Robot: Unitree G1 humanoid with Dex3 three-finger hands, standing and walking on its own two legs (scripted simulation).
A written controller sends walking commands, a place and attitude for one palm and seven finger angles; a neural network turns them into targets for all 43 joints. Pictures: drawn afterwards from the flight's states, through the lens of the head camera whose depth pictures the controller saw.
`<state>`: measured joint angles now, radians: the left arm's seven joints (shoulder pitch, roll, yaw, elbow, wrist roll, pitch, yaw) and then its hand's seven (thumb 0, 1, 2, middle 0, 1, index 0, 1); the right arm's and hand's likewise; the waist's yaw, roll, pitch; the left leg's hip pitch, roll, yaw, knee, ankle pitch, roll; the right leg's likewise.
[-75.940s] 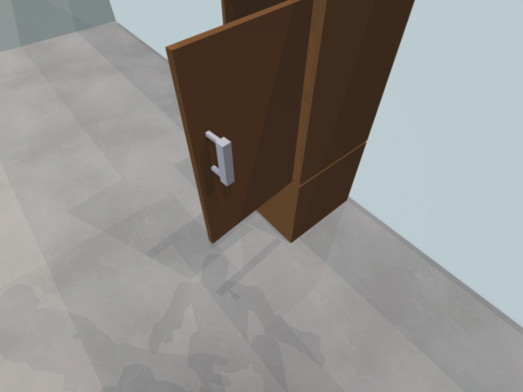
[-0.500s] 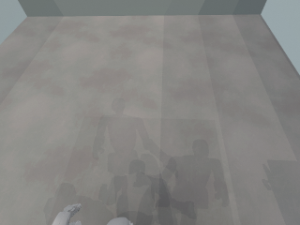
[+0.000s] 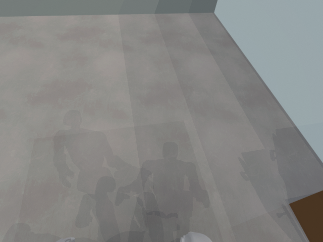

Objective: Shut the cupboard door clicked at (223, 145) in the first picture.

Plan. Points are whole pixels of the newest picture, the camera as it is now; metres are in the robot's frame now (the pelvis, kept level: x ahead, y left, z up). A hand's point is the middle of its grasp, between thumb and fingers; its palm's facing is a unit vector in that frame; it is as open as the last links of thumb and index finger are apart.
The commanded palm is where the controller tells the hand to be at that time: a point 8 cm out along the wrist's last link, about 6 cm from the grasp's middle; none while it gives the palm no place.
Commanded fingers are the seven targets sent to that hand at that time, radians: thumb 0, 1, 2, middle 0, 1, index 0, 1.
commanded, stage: turn to face it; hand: left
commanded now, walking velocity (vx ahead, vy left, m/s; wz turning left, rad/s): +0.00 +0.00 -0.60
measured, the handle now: out of the picture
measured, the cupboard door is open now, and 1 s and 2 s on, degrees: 4 4 4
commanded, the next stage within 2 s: take the last steps up to it in 1.94 s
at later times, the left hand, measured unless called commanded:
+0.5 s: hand (113, 236) +0.15 +0.14 -0.17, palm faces -0.26 -0.94 -0.22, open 7.4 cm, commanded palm none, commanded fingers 0.00 0.90 0.90 -0.20 -0.30 -0.20 -0.30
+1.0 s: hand (144, 201) +0.25 +0.07 -0.16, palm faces -0.56 -0.78 -0.27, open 7.4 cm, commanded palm none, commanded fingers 0.00 0.90 0.90 -0.20 -0.30 -0.20 -0.30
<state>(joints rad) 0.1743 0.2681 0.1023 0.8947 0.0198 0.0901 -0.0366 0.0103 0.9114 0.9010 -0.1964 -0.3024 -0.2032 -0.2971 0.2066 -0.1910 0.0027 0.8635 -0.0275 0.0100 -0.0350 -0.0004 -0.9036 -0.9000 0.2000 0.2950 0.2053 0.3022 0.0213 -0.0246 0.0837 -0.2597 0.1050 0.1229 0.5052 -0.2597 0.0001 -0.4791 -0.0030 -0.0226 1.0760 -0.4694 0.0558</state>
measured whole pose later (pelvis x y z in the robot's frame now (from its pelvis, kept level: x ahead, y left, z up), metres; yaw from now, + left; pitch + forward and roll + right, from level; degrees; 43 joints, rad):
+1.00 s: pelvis +0.02 -0.04 -0.02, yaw -36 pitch +1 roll -1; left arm 0.12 0.24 0.07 0.88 0.02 0.04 -0.03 0.01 0.91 0.90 -0.20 -0.30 -0.20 -0.30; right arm 0.25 -0.26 -0.04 0.92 -0.01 0.04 -0.02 0.00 -0.90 -0.90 0.20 0.30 0.21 0.30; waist -0.01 0.04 0.08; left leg -0.32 0.17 0.19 0.79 -0.48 -0.06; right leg -0.30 -0.01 -0.07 0.61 -0.33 -0.02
